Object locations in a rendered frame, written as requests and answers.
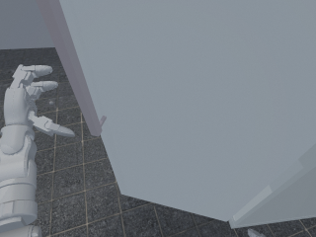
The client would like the left robot forearm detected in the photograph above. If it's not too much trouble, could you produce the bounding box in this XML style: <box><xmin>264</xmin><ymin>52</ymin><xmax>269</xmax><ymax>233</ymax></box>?
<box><xmin>0</xmin><ymin>124</ymin><xmax>38</xmax><ymax>233</ymax></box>

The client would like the left robot upper arm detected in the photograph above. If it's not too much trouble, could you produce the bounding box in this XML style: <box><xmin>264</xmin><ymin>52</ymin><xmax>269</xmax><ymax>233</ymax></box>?
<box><xmin>0</xmin><ymin>225</ymin><xmax>42</xmax><ymax>237</ymax></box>

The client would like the left robot hand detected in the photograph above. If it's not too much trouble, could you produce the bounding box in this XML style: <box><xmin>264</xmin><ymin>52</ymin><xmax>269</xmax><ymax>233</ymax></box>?
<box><xmin>3</xmin><ymin>64</ymin><xmax>75</xmax><ymax>137</ymax></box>

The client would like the fridge door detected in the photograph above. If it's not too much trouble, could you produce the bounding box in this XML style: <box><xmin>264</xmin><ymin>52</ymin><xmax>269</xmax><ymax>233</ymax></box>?
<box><xmin>59</xmin><ymin>0</ymin><xmax>316</xmax><ymax>222</ymax></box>

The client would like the handle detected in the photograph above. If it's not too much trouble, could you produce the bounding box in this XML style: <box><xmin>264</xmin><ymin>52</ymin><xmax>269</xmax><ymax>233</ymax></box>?
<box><xmin>36</xmin><ymin>0</ymin><xmax>107</xmax><ymax>137</ymax></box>

